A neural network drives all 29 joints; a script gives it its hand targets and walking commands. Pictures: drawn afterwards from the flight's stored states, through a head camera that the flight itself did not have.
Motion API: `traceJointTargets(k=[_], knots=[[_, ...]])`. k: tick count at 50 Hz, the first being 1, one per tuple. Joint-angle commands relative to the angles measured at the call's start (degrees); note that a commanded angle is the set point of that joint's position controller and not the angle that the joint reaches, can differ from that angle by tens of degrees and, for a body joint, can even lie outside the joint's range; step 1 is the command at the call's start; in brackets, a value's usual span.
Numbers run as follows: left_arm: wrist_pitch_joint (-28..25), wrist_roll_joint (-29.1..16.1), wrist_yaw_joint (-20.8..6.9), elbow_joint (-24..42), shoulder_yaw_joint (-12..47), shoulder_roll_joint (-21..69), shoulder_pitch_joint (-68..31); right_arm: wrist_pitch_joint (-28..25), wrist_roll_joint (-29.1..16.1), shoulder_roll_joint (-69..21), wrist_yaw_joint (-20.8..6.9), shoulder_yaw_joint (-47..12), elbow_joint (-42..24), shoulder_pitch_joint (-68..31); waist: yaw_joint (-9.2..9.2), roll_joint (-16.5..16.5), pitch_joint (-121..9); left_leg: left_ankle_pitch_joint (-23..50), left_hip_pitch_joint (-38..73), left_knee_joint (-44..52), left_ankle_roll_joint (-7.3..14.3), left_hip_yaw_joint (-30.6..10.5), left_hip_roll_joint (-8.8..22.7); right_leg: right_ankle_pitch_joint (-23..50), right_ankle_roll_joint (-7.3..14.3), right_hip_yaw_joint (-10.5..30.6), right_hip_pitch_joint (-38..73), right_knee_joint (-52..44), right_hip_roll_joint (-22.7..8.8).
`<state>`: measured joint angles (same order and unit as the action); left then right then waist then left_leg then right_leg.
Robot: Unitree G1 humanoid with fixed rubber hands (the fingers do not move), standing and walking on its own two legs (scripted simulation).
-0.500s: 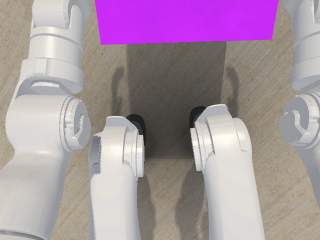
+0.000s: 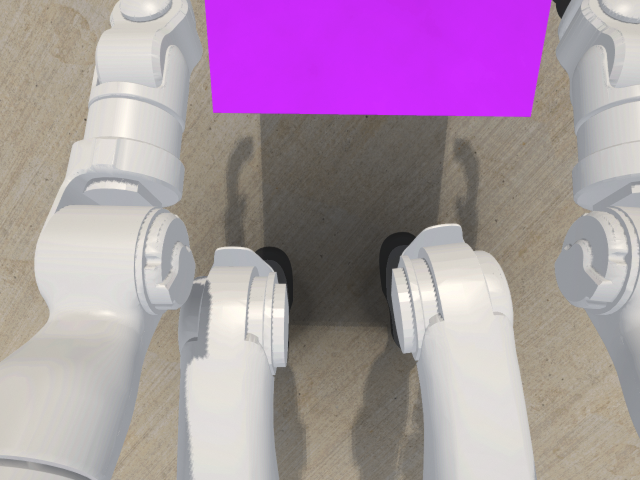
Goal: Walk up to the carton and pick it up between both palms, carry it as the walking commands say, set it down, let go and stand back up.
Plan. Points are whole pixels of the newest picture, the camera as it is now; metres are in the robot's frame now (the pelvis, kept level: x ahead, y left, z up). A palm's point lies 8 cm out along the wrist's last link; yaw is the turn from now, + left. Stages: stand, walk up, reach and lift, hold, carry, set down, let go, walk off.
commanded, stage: set down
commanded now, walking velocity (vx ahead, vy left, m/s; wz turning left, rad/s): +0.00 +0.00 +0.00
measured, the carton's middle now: out of the picture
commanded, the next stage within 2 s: none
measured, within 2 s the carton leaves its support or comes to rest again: neither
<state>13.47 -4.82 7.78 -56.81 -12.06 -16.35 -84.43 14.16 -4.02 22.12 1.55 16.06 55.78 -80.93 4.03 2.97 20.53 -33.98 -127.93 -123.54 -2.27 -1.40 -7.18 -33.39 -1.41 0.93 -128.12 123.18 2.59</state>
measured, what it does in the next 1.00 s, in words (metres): stands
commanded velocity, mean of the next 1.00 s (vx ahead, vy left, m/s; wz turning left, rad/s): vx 0.00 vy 0.00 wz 0.00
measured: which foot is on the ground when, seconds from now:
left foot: down 0.00-1.00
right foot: down 0.00-1.00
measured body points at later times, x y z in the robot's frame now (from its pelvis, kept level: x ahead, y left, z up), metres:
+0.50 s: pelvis +0.00 +0.00 -0.01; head +0.38 -0.03 +0.23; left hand +0.58 +0.11 -0.19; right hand +0.53 -0.26 -0.19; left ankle +0.11 +0.11 -0.35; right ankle +0.11 -0.12 -0.35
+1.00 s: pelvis +0.00 +0.00 -0.01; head +0.38 -0.03 +0.22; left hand +0.58 +0.12 -0.19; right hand +0.53 -0.26 -0.19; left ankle +0.11 +0.11 -0.35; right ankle +0.11 -0.12 -0.35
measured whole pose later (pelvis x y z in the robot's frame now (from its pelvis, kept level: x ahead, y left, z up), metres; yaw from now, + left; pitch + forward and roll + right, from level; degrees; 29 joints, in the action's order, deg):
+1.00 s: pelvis +0.00 +0.00 -0.01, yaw +0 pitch +37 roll +0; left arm 10.5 0.0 3.6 -55.5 -18.6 -15.6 -83.6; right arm 12.2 0.5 20.7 -3.5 21.7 55.0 -81.0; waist 4.4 2.8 22.7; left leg -34.7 -128.6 -126.4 -1.5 -0.5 -5.5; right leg -33.9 0.0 -0.2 -128.9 126.0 0.7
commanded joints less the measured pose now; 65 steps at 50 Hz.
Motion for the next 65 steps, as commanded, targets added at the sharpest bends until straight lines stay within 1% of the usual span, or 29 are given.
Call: traceJointTargets(k=[1,2,3,5,12,15,16,18,19,21,22,26,29,31,36,37,38,41,42,43,44,45,48,49,53,57,60,63,65], knots=[[-2.46,-3.76,-14.37,8.8,16.09,53.3,-29.0,-2.75,-5.56,-48.9,-16.9,-17.48,-10.72,-33.11,3.7,1.39,-69.46,22.03,29.55,6.4,2.46,4.28,-0.61,25.38,1.17,-3.66,28.46,-7.44,1.4],[-2.47,-3.52,-14.65,9.28,16.13,53.98,-29.24,-2.6,-4.84,-49.01,-16.97,-16.86,-10.04,-31.91,4.61,1.04,-68.72,21.63,29.29,6.49,2.66,4.0,-0.62,24.5,1.57,-3.75,27.72,-7.59,1.59],[-2.43,-3.22,-14.72,9.16,15.36,52.74,-29.91,-2.59,-4.82,-48.87,-16.93,-16.56,-9.85,-31.8,2.9,1.83,-66.87,20.25,27.83,6.55,2.41,4.87,-0.6,23.0,1.71,-3.07,27.36,-8.25,1.55],[-2.34,-2.75,-14.73,8.18,15.15,52.52,-28.33,-2.55,-4.02,-48.17,-17.07,-16.04,-9.26,-30.6,4.2,1.86,-66.4,20.18,27.48,6.26,2.58,4.3,-0.24,23.09,1.7,-3.12,26.65,-7.24,1.33],[-1.92,-0.79,-15.18,5.37,12.99,50.72,-25.56,-2.22,-2.46,-47.63,-17.52,-15.6,-7.89,-28.42,2.8,1.32,-61.69,17.72,24.61,6.68,2.36,4.46,0.14,20.81,1.63,-2.38,25.69,-7.48,1.45],[-1.53,0.08,-15.34,3.2,12.42,50.09,-25.14,-1.89,-2.0,-47.12,-17.54,-14.95,-6.02,-29.87,3.3,1.13,-58.52,15.43,23.42,6.9,2.77,4.31,0.32,18.77,1.48,-2.76,24.32,-7.48,1.12],[-1.3,0.46,-15.51,3.36,12.15,51.55,-24.32,-2.01,-1.75,-47.75,-17.67,-14.87,-6.7,-29.18,2.01,1.5,-57.17,15.77,23.21,6.78,2.53,4.42,0.14,18.21,1.64,-2.38,23.25,-8.11,1.36],[-1.53,-0.03,-15.64,4.22,13.08,51.67,-24.73,-2.25,-1.37,-46.54,-17.55,-15.15,-6.89,-27.91,3.34,1.93,-57.81,16.16,23.4,6.57,2.16,4.17,0.35,19.05,1.79,-2.57,23.87,-7.86,1.47],[-1.4,0.78,-15.81,2.73,12.4,50.71,-23.9,-1.85,-1.05,-47.71,-17.68,-14.56,-5.43,-27.59,2.65,1.72,-56.13,15.18,23.12,6.78,2.38,4.35,0.37,17.96,1.66,-2.19,23.68,-7.7,1.35],[-1.09,0.74,-16.06,2.25,12.16,50.7,-23.39,-1.5,-0.66,-47.02,-17.92,-14.27,-4.77,-27.69,3.46,1.75,-55.44,14.98,24.24,6.57,2.51,3.94,0.63,17.09,1.63,-2.59,22.47,-7.59,1.05],[-0.99,1.05,-16.06,2.08,12.03,49.94,-23.19,-1.4,-0.9,-47.31,-18.08,-13.9,-4.4,-26.59,2.23,2.87,-53.31,14.55,23.64,6.8,2.4,4.27,0.43,16.53,1.82,-2.18,20.67,-7.68,1.04],[-1.08,1.31,-16.04,1.3,12.06,51.27,-21.69,-1.75,-1.11,-47.21,-18.41,-14.63,-5.12,-27.52,1.79,2.18,-54.19,15.63,23.58,6.48,2.69,3.39,0.47,17.39,1.69,-2.58,20.59,-6.57,0.95],[-1.38,0.32,-16.42,2.55,13.35,51.55,-21.3,-1.68,-0.71,-47.95,-18.37,-15.02,-5.05,-24.77,3.2,0.55,-55.87,17.61,23.93,5.6,2.27,3.43,0.41,20.29,1.71,-2.44,23.72,-6.58,1.16],[-1.26,1.05,-16.5,2.29,13.26,51.46,-20.01,-1.68,-0.66,-47.55,-18.48,-14.44,-4.4,-23.98,2.82,2.7,-53.55,16.47,22.49,5.85,2.5,3.49,0.46,19.59,1.67,-2.18,21.86,-6.36,0.87],[-0.81,1.82,-16.65,0.38,12.25,49.29,-19.32,-0.99,0.35,-46.2,-18.35,-13.86,-2.38,-23.2,2.24,2.53,-49.89,13.25,19.87,5.64,2.23,4.09,0.8,16.57,1.88,-1.61,21.57,-6.48,0.52],[-0.66,2.16,-16.65,0.33,11.66,49.48,-19.49,-0.86,0.57,-47.07,-18.31,-13.83,-2.25,-23.57,2.39,0.91,-50.13,13.08,21.11,5.93,2.57,3.77,0.69,16.42,1.69,-2.01,22.88,-6.91,0.82],[-0.58,1.88,-16.55,0.7,12.25,49.93,-19.44,-1.13,0.56,-45.74,-18.29,-13.47,-3.68,-24.31,3.78,3.11,-51.27,12.72,22.83,5.56,2.39,3.67,0.72,15.56,1.78,-2.06,21.8,-6.7,0.61],[-0.81,1.95,-16.38,1.21,11.98,48.48,-19.94,-1.32,0.33,-45.1,-18.28,-13.58,-3.6,-24.72,2.9,2.0,-52.02,12.7,22.07,5.12,2.42,3.38,1.05,15.81,1.77,-1.84,22.53,-5.86,0.15],[-0.76,2.34,-16.63,0.38,11.52,47.84,-19.5,-1.19,0.84,-44.68,-18.17,-13.53,-2.72,-23.44,3.63,1.01,-49.55,11.8,20.3,5.06,2.55,3.39,1.11,15.43,1.66,-1.77,22.38,-6.6,0.63],[-0.77,2.49,-16.6,0.76,11.68,48.29,-18.44,-1.46,0.35,-45.15,-18.23,-13.84,-3.7,-23.07,1.95,2.36,-51.15,13.09,22.29,5.25,2.22,3.59,1.01,16.47,1.62,-1.64,23.01,-6.42,0.56],[-0.72,2.51,-16.52,-0.51,11.16,47.58,-18.93,-1.4,0.68,-44.4,-18.31,-13.03,-2.75,-23.99,3.32,1.93,-49.12,11.48,21.22,5.5,2.82,2.7,1.06,14.8,1.57,-2.17,20.83,-6.07,0.46],[-0.8,2.8,-16.44,0.81,11.22,47.16,-18.57,-1.31,0.94,-44.67,-18.4,-12.36,-2.87,-22.46,2.37,2.62,-49.42,12.18,21.86,5.67,2.36,3.16,0.84,15.32,1.73,-1.71,21.45,-6.4,0.4],[-0.83,2.55,-16.3,0.31,10.48,46.37,-18.31,-1.43,1.24,-42.69,-18.07,-12.01,-2.68,-23.03,3.32,1.33,-49.55,11.2,21.53,5.37,2.28,3.2,1.03,14.39,1.34,-2.26,22.33,-6.49,0.26],[-0.96,2.74,-15.97,-0.47,10.2,44.84,-18.36,-1.61,1.05,-41.78,-17.46,-11.5,-2.75,-23.84,2.54,2.58,-49.88,10.32,21.83,5.16,2.21,3.37,0.79,13.76,1.25,-1.73,22.66,-6.25,-0.09],[-1.3,3.74,-14.85,-0.5,8.81,39.17,-16.99,-2.14,2.07,-35.87,-16.2,-9.22,-0.17,-20.3,2.88,2.84,-49.72,11.35,23.74,5.33,1.63,3.23,1.43,14.25,1.06,-1.97,23.41,-6.2,0.14],[-2.3,3.29,-12.71,-0.52,7.01,30.83,-16.74,-3.42,3.4,-26.67,-13.96,-5.33,0.49,-19.38,4.22,1.86,-50.77,10.87,24.76,4.97,1.19,3.21,1.5,13.39,0.91,-2.41,23.64,-6.48,-0.03],[-3.6,3.63,-9.37,-1.4,3.97,17.72,-14.1,-5.13,3.26,-14.06,-10.02,-2.73,1.54,-17.41,3.37,0.75,-52.04,11.21,26.11,5.15,0.74,3.05,2.13,13.58,0.31,-2.27,26.29,-6.79,-0.31],[-5.99,1.28,-3.96,-0.25,2.16,-2.58,-13.89,-8.33,1.12,5.51,-3.72,-0.56,2.96,-16.0,2.74,0.4,-56.02,12.21,28.32,4.79,-0.27,3.09,2.75,14.72,-0.17,-2.13,29.3,-6.71,-1.49],[-7.0,-1.09,-1.94,-0.49,4.25,-5.99,-15.34,-10.09,-0.68,9.08,-0.79,-0.34,2.74,-16.73,3.82,0.79,-61.62,15.84,32.45,4.51,-0.67,2.46,2.94,18.84,-0.74,-2.17,30.63,-6.14,-1.38]])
